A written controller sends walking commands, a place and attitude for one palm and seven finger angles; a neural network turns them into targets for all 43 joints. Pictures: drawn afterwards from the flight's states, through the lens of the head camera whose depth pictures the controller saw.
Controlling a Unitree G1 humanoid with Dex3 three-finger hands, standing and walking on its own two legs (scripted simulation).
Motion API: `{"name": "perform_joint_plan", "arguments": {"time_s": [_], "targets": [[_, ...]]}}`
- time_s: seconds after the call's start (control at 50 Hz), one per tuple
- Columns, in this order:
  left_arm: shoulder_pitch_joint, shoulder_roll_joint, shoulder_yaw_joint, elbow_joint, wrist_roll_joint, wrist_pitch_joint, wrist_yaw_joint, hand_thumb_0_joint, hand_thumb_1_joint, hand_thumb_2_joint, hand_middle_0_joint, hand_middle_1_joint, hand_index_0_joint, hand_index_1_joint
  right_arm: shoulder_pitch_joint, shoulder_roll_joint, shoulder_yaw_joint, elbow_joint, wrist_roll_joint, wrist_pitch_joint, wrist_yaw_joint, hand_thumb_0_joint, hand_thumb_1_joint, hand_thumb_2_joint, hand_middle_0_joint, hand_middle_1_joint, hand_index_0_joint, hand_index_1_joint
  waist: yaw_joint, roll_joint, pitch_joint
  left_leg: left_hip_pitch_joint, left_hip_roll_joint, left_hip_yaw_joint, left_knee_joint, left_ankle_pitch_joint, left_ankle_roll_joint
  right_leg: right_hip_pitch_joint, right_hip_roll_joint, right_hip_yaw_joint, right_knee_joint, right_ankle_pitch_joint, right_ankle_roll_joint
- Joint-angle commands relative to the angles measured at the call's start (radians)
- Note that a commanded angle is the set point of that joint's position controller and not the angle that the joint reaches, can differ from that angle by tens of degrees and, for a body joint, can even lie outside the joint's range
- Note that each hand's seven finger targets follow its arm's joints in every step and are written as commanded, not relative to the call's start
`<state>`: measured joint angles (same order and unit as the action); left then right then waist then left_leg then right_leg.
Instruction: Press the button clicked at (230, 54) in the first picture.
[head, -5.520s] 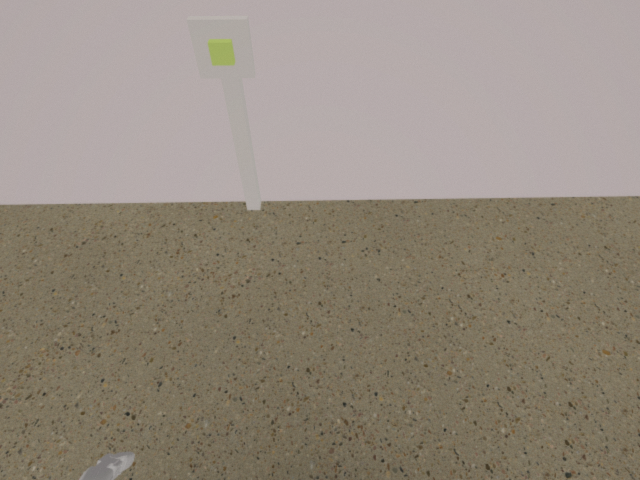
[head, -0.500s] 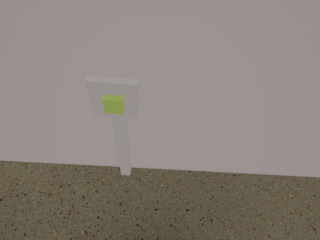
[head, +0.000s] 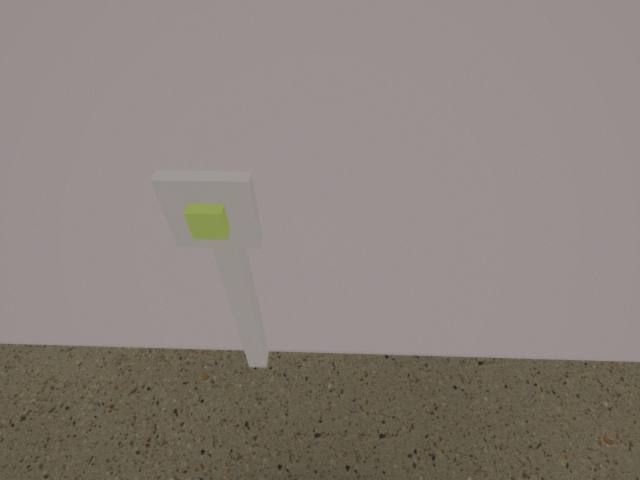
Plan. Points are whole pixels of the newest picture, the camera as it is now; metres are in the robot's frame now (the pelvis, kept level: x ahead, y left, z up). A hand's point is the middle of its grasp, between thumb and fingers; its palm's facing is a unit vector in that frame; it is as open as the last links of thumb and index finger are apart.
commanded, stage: come to a stop and stand still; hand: left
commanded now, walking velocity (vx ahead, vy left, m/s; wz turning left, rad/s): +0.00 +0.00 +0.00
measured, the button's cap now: (208, 220) +0.58 +0.25 -0.05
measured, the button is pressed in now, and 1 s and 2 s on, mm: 0 0 0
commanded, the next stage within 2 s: look again from close up in 0.12 s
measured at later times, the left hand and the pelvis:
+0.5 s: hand out of the picture -0.04 +0.20 -0.18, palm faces +0.03 -0.98 -0.18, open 7.4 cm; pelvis -0.03 +0.04 +0.00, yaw -1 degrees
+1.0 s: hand out of the picture -0.01 +0.20 -0.18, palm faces +0.00 -0.99 -0.17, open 7.4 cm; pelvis +0.00 +0.04 -0.01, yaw -2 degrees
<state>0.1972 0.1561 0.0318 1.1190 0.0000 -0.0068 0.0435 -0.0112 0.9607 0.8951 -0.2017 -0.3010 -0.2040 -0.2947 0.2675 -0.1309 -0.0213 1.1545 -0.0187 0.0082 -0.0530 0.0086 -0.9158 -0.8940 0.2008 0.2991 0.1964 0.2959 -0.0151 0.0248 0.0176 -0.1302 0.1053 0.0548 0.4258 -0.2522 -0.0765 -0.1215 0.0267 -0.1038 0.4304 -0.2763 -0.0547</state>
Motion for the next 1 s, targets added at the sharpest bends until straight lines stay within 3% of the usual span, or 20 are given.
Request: {"name": "perform_joint_plan", "arguments": {"time_s": [0.0, 0.06, 0.18, 0.2, 0.22, 0.24, 0.26, 0.28, 0.3, 0.34, 0.36, 0.38, 0.42, 0.46, 0.52, 0.66, 0.8, 0.86, 0.92, 0.98], "targets": [[0.088, 0.095, 0.002, -0.016, 0.005, -0.007, -0.005, 0.0, 0.9, 0.9, -0.2, -0.3, -0.2, -0.3, 0.081, -0.077, -0.006, -0.007, 0.004, -0.007, 0.005, 0.0, -0.9, -0.9, 0.2, 0.3, 0.2, 0.3, 0.004, -0.025, 0.052, 0.006, 0.028, -0.011, -0.046, 0.165, 0.048, -0.045, -0.147, 0.129, -0.122, 0.302, 0.023], [0.091, 0.096, 0.001, -0.015, 0.007, -0.008, -0.005, 0.0, 0.9, 0.9, -0.2, -0.3, -0.2, -0.3, 0.074, -0.083, -0.005, -0.014, 0.004, -0.004, 0.008, 0.0, -0.9, -0.9, 0.2, 0.3, 0.2, 0.3, 0.002, -0.055, 0.065, 0.012, 0.026, -0.009, -0.06, 0.132, 0.049, -0.064, -0.145, 0.138, -0.15, 0.237, 0.023], [0.125, 0.095, -0.004, -0.002, 0.006, -0.013, -0.006, 0.0, 0.9, 0.9, -0.2, -0.3, -0.2, -0.3, 0.066, -0.093, -0.001, -0.017, 0.005, -0.006, 0.01, 0.0, -0.9, -0.9, 0.2, 0.3, 0.2, 0.3, 0.004, -0.046, 0.06, 0.024, 0.02, -0.009, -0.071, 0.121, 0.053, -0.074, -0.144, 0.154, -0.172, 0.178, 0.023], [0.245, 0.123, 0.0, 0.029, 0.024, -0.046, 0.036, 0.0, 0.9, 0.9, -0.2, -0.3, -0.2, -0.3, -0.054, -0.119, -0.003, -0.09, 0.012, -0.028, 0.025, 0.0, -0.9, -0.9, 0.2, 0.3, 0.2, 0.3, 0.07, -0.137, 0.111, -0.192, -0.016, 0.05, 0.21, -0.033, 0.035, -0.016, -0.238, 0.254, -0.113, 0.836, 0.129], [0.245, 0.159, 0.006, -0.01, 0.028, -0.059, 0.032, 0.0, 0.9, 0.9, -0.2, -0.3, -0.2, -0.3, 0.012, -0.066, -0.001, -0.135, 0.013, -0.014, 0.026, 0.0, -0.9, -0.9, 0.2, 0.3, 0.2, 0.3, 0.013, -0.118, -0.006, -0.193, -0.033, -0.044, 0.275, -0.143, 0.068, 0.052, -0.295, 0.272, -0.07, 0.926, 0.092], [0.204, 0.14, -0.001, -0.025, 0.025, -0.059, 0.024, 0.0, 0.9, 0.9, -0.2, -0.3, -0.2, -0.3, 0.024, -0.075, -0.006, -0.129, 0.015, -0.013, 0.028, 0.0, -0.9, -0.9, 0.2, 0.3, 0.2, 0.3, -0.001, -0.023, -0.023, -0.179, -0.028, -0.039, 0.288, -0.139, 0.076, 0.03, -0.278, 0.222, -0.076, 0.806, 0.014], [0.162, 0.137, -0.002, -0.03, 0.025, -0.057, 0.018, 0.0, 0.9, 0.9, -0.2, -0.3, -0.2, -0.3, 0.024, -0.045, 0.001, -0.125, 0.015, -0.011, 0.033, 0.0, -0.9, -0.9, 0.2, 0.3, 0.2, 0.3, -0.004, -0.011, -0.04, -0.137, -0.022, -0.017, 0.266, -0.142, 0.069, -0.018, -0.268, 0.205, -0.096, 0.588, -0.046], [0.143, 0.135, -0.002, -0.052, 0.028, -0.052, 0.013, 0.0, 0.9, 0.9, -0.2, -0.3, -0.2, -0.3, 0.059, -0.041, 0.003, -0.127, 0.014, -0.012, 0.036, 0.0, -0.9, -0.9, 0.2, 0.3, 0.2, 0.3, -0.017, -0.041, -0.058, -0.106, -0.047, -0.005, 0.22, -0.123, 0.063, -0.048, -0.241, 0.189, -0.106, 0.394, -0.066], [0.131, 0.129, -0.003, -0.061, 0.027, -0.047, 0.011, 0.0, 0.9, 0.9, -0.2, -0.3, -0.2, -0.3, 0.084, -0.044, 0.005, -0.126, 0.011, -0.016, 0.037, 0.0, -0.9, -0.9, 0.2, 0.3, 0.2, 0.3, -0.023, -0.085, -0.05, -0.07, -0.058, -0.004, 0.151, -0.086, 0.064, -0.082, -0.22, 0.18, -0.099, 0.27, -0.063], [0.126, 0.094, -0.011, -0.057, 0.018, -0.033, 0.006, 0.0, 0.9, 0.9, -0.2, -0.3, -0.2, -0.3, 0.124, -0.064, 0.007, -0.115, 0.007, -0.023, 0.035, 0.0, -0.9, -0.9, 0.2, 0.3, 0.2, 0.3, -0.031, -0.105, 0.002, -0.015, -0.043, -0.03, 0.048, -0.021, 0.075, -0.19, -0.169, 0.166, -0.085, -0.02, -0.027], [0.118, 0.074, -0.013, -0.059, 0.015, -0.025, 0.003, 0.0, 0.9, 0.9, -0.2, -0.3, -0.2, -0.3, 0.136, -0.081, 0.005, -0.115, 0.003, -0.03, 0.033, 0.0, -0.9, -0.9, 0.2, 0.3, 0.2, 0.3, -0.027, -0.039, 0.037, -0.038, -0.007, -0.069, 0.007, 0.007, 0.091, -0.219, -0.136, 0.143, -0.059, -0.097, -0.006], [0.134, 0.051, -0.015, -0.062, 0.011, -0.02, 0.003, 0.0, 0.9, 0.9, -0.2, -0.3, -0.2, -0.3, 0.136, -0.104, 0.007, -0.119, -0.004, -0.034, 0.03, 0.0, -0.9, -0.9, 0.2, 0.3, 0.2, 0.3, -0.011, 0.011, 0.066, -0.118, 0.038, -0.118, -0.04, -0.012, 0.113, -0.197, -0.104, 0.131, -0.034, -0.098, 0.007], [0.15, 0.051, -0.02, -0.056, 0.017, -0.007, -0.003, 0.0, 0.9, 0.9, -0.2, -0.3, -0.2, -0.3, 0.075, -0.105, 0.009, -0.128, -0.004, -0.032, 0.029, 0.0, -0.9, -0.9, 0.2, 0.3, 0.2, 0.3, 0.018, 0.115, 0.121, -0.231, 0.035, -0.163, -0.139, -0.165, 0.124, -0.141, -0.085, 0.104, 0.007, -0.079, 0.014], [0.177, 0.052, -0.024, -0.049, 0.021, -0.006, -0.009, 0.0, 0.9, 0.9, -0.2, -0.3, -0.2, -0.3, 0.066, -0.116, 0.01, -0.138, -0.001, -0.034, 0.027, 0.0, -0.9, -0.9, 0.2, 0.3, 0.2, 0.3, 0.034, 0.09, 0.136, -0.273, 0.037, -0.175, -0.174, -0.211, 0.135, -0.103, -0.083, 0.09, 0.026, -0.036, 0.017], [0.183, 0.048, -0.029, -0.043, 0.019, -0.007, -0.012, 0.0, 0.9, 0.9, -0.2, -0.3, -0.2, -0.3, 0.083, -0.116, 0.013, -0.13, 0.0, -0.037, 0.026, 0.0, -0.9, -0.9, 0.2, 0.3, 0.2, 0.3, 0.035, 0.002, 0.115, -0.25, 0.025, -0.17, -0.176, -0.212, 0.138, -0.095, -0.091, 0.097, 0.021, -0.019, 0.018], [0.169, 0.054, -0.031, -0.042, 0.016, -0.013, -0.011, 0.0, 0.9, 0.9, -0.2, -0.3, -0.2, -0.3, 0.113, -0.106, 0.019, -0.1, 0.002, -0.046, 0.023, 0.0, -0.9, -0.9, 0.2, 0.3, 0.2, 0.3, 0.028, -0.026, 0.056, -0.164, 0.015, -0.143, -0.136, -0.04, 0.141, -0.082, -0.109, 0.109, 0.01, 0.053, 0.02], [0.165, 0.056, -0.029, -0.028, 0.013, -0.016, -0.007, 0.0, 0.9, 0.9, -0.2, -0.3, -0.2, -0.3, 0.12, -0.089, 0.025, -0.071, 0.006, -0.048, 0.02, 0.0, -0.9, -0.9, 0.2, 0.3, 0.2, 0.3, 0.021, -0.025, 0.045, -0.111, 0.003, -0.096, -0.083, 0.111, 0.132, -0.077, -0.125, 0.123, 0.003, 0.123, 0.02], [0.173, 0.057, -0.026, -0.024, 0.02, -0.012, -0.011, 0.0, 0.9, 0.9, -0.2, -0.3, -0.2, -0.3, 0.127, -0.097, 0.019, -0.058, 0.0, -0.039, 0.023, 0.0, -0.9, -0.9, 0.2, 0.3, 0.2, 0.3, 0.019, -0.027, 0.059, -0.115, 0.007, -0.1, -0.085, -0.091, 0.143, -0.106, -0.109, 0.112, 0.026, -0.048, 0.008], [0.175, 0.051, -0.021, -0.032, 0.027, -0.01, -0.019, 0.0, 0.9, 0.9, -0.2, -0.3, -0.2, -0.3, 0.115, -0.107, 0.01, -0.068, -0.003, -0.033, 0.028, 0.0, -0.9, -0.9, 0.2, 0.3, 0.2, 0.3, 0.019, 0.028, 0.129, -0.173, 0.019, -0.13, -0.125, -0.274, 0.157, -0.155, -0.089, 0.098, 0.057, -0.146, -0.002], [0.198, 0.049, -0.014, -0.033, 0.03, -0.018, -0.026, 0.0, 0.9, 0.9, -0.2, -0.3, -0.2, -0.3, 0.109, -0.11, 0.005, -0.078, -0.003, -0.037, 0.031, 0.0, -0.9, -0.9, 0.2, 0.3, 0.2, 0.3, 0.025, 0.021, 0.14, -0.187, 0.02, -0.129, -0.094, -0.267, 0.169, -0.157, -0.089, 0.111, 0.068, -0.145, -0.013]]}}
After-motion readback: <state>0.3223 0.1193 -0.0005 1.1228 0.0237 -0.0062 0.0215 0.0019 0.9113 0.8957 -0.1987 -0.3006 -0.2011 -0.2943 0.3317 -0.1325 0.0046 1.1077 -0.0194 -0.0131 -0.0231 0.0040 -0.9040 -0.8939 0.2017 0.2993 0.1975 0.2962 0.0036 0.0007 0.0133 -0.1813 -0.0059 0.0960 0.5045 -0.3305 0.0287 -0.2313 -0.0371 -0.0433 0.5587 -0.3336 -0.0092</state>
